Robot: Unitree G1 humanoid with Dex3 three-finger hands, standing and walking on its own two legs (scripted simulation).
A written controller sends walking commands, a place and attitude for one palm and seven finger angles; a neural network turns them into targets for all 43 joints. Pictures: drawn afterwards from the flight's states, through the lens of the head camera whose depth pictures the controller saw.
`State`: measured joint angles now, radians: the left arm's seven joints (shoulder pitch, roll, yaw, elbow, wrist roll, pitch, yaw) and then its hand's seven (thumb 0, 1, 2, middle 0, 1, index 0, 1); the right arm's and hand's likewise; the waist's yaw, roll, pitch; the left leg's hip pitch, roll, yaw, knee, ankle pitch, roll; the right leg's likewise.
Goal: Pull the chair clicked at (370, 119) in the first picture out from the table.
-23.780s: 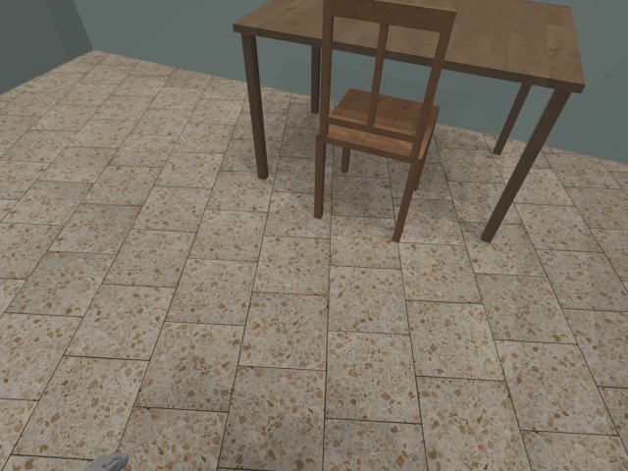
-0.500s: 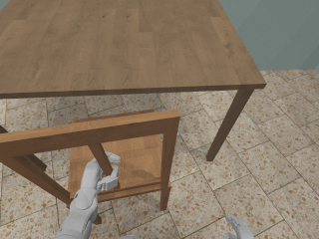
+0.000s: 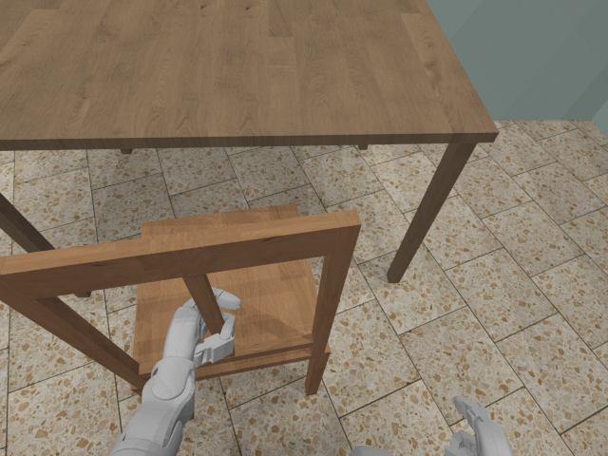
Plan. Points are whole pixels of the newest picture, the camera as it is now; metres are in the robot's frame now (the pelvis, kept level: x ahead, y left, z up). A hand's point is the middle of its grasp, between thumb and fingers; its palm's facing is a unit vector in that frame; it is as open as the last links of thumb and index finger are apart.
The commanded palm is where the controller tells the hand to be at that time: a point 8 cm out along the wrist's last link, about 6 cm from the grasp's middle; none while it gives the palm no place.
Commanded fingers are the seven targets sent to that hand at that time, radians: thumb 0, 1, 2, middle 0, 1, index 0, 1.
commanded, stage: step backward, pulling the chair out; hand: left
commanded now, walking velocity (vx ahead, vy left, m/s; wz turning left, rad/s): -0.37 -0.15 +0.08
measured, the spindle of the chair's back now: (214, 321) +0.31 +0.14 -0.07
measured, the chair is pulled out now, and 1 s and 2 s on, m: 0.24 0.42 0.55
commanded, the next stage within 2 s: stop walking, hand still on the chair in 1.44 s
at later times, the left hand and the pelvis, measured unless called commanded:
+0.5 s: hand (233, 403) +0.19 +0.10 -0.06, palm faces -0.02 -0.99 -0.12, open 5.1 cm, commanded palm +0.16 +0.15 -0.07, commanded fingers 0.00 0.90 0.90 -0.50 -1.45 -0.50 -1.45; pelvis -0.09 -0.01 -0.01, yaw +2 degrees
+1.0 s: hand out of the picture +0.10 +0.08 -0.06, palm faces -0.01 -0.99 -0.12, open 5.1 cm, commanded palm +0.06 +0.14 -0.07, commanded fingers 0.00 0.90 0.90 -0.50 -1.45 -0.50 -1.45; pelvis -0.19 -0.01 +0.00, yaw +4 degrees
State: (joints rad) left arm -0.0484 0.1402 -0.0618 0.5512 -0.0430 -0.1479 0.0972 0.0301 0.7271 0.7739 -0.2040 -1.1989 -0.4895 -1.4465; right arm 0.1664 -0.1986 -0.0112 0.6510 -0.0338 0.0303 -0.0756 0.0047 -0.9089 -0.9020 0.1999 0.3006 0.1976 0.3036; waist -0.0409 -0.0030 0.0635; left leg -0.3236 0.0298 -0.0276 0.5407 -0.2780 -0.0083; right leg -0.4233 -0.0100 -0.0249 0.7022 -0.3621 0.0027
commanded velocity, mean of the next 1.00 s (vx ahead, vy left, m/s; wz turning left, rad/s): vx -0.38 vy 0.00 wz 0.07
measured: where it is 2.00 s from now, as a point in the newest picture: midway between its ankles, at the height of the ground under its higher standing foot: outside the picture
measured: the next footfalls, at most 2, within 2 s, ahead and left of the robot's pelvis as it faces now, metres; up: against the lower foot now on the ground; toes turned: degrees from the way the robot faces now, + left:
right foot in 0.12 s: +0.02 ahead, -0.15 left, +0.00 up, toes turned -3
left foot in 0.44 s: -0.07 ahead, +0.13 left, +0.00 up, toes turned +2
